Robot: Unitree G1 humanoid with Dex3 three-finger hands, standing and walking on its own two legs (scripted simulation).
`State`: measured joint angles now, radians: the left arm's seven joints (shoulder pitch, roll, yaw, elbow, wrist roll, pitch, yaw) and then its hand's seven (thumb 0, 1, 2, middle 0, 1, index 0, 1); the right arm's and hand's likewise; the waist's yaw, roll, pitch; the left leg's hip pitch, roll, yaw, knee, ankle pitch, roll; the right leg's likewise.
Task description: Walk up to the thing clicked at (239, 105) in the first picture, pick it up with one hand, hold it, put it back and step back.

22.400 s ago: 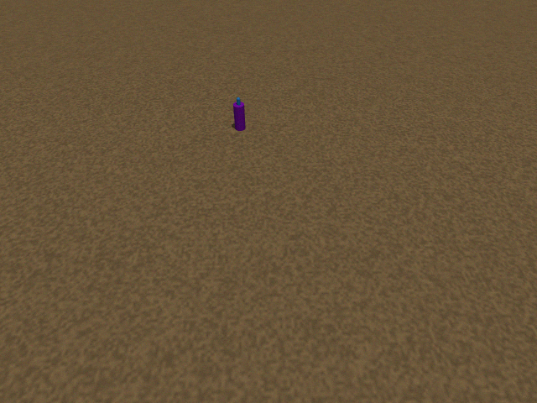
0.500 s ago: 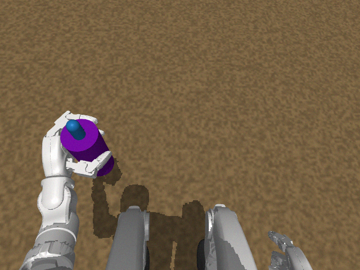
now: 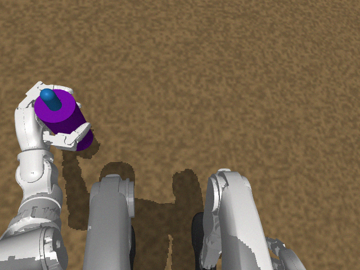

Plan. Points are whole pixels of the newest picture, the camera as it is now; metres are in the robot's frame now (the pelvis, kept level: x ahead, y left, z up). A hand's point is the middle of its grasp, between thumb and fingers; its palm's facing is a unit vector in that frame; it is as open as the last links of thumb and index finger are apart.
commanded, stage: crouch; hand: left
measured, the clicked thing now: (65, 120) +0.44 +0.23 -0.05
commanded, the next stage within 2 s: lower in 0.62 s
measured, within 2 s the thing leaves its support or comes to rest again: neither
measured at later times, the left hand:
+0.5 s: hand (74, 128) +0.45 +0.23 -0.12, palm faces +0.17 -0.99 +0.00, open 9.5 cm
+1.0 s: hand (81, 135) +0.45 +0.23 -0.18, palm faces +0.18 -0.98 +0.01, open 9.5 cm
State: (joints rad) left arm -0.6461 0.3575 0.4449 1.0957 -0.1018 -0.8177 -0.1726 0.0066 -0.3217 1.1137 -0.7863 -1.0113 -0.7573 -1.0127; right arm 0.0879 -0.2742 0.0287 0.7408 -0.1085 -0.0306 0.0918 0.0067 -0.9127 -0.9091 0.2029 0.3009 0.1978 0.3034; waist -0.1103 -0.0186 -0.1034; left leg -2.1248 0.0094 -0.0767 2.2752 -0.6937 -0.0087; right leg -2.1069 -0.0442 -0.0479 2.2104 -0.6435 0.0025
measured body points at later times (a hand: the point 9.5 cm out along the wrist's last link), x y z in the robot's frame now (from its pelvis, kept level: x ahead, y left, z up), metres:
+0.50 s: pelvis +0.00 +0.00 -0.05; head +0.21 +0.07 +0.33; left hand +0.43 +0.28 -0.12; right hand +0.12 -0.28 -0.16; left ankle +0.09 +0.12 -0.34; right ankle +0.11 -0.12 -0.34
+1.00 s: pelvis -0.01 +0.01 -0.08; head +0.22 +0.10 +0.30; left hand +0.43 +0.28 -0.18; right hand +0.10 -0.27 -0.16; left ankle +0.09 +0.12 -0.34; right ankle +0.11 -0.12 -0.34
